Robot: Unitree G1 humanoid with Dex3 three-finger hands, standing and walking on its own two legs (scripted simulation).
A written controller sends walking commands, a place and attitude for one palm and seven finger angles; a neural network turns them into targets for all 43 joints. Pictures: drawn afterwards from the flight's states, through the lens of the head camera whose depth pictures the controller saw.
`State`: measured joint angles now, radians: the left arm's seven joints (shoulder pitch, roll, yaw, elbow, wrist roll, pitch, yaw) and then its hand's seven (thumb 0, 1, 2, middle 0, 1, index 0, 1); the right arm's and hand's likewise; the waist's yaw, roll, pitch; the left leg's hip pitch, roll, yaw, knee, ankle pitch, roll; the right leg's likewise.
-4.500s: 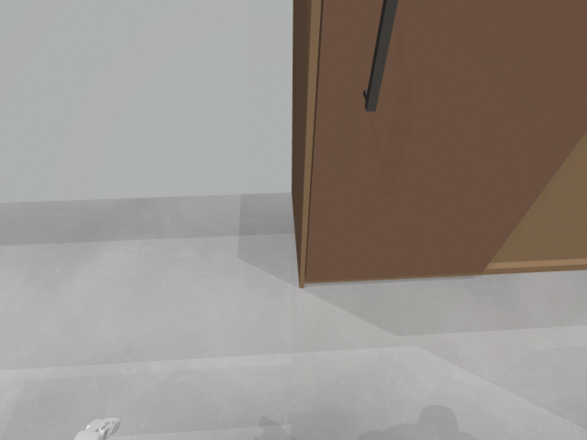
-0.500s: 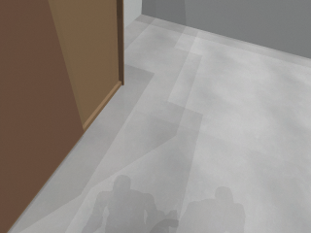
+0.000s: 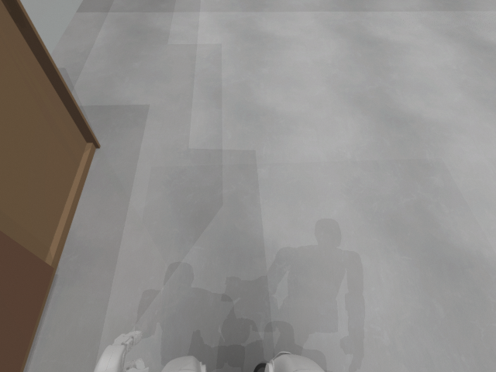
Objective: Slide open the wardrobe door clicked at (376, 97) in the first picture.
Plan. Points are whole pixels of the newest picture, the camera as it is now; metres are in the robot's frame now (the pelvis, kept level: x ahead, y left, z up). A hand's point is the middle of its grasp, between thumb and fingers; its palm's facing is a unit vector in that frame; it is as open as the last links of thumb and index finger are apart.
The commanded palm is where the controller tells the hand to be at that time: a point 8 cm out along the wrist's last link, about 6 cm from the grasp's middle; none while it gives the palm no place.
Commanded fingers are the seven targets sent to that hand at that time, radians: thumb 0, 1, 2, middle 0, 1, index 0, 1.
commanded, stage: walk to a spot facing it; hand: left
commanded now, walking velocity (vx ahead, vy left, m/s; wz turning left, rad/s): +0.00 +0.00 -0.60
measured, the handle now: out of the picture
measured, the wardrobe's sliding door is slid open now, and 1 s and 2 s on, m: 0.00 0.00 0.00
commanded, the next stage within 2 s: turn to face it in 1.66 s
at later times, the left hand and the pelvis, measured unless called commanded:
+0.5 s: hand (100, 360) +0.16 +0.27 -0.16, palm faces -0.19 -0.96 -0.22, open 7.4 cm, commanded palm none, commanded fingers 0.00 0.90 0.90 -0.20 -0.30 -0.20 -0.30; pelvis +0.05 +0.07 +0.02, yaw -18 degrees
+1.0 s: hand (187, 300) +0.25 +0.12 -0.13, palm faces -0.54 -0.79 -0.28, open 7.4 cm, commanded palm none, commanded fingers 0.00 0.90 0.90 -0.20 -0.30 -0.20 -0.30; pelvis +0.04 +0.02 +0.02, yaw -36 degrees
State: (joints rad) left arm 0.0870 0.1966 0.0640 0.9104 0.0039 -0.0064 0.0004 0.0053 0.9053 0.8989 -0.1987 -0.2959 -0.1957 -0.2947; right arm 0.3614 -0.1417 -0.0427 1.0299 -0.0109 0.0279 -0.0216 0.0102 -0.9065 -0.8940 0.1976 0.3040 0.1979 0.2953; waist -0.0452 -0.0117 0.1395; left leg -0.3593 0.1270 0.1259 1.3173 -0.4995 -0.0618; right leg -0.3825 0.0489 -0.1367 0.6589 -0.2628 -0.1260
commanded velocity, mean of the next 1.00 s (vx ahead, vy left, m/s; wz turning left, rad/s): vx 0.04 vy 0.00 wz -0.60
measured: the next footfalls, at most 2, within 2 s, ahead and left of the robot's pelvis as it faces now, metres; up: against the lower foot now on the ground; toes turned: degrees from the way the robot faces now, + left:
left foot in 0.40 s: +0.11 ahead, +0.17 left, +0.00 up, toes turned -11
right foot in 0.86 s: +0.00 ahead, -0.07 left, +0.00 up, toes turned -39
